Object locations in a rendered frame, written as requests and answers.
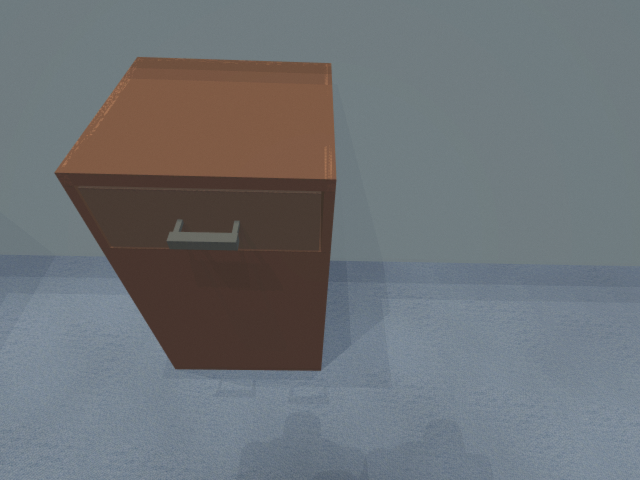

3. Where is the drawer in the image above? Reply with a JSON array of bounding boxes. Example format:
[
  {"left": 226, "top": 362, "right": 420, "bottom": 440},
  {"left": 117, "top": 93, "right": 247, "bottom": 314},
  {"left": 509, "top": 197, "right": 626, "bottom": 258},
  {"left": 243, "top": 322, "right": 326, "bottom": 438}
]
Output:
[{"left": 78, "top": 186, "right": 321, "bottom": 250}]

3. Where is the handle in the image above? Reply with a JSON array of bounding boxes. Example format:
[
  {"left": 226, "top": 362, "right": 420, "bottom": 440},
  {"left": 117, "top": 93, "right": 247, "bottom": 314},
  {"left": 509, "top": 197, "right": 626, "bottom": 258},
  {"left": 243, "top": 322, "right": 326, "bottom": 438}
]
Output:
[{"left": 167, "top": 219, "right": 240, "bottom": 251}]

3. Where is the cabinet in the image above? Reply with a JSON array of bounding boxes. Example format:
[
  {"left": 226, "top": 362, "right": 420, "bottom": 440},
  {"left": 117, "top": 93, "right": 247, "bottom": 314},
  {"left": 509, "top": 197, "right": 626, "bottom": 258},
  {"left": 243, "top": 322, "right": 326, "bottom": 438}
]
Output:
[{"left": 54, "top": 57, "right": 336, "bottom": 371}]

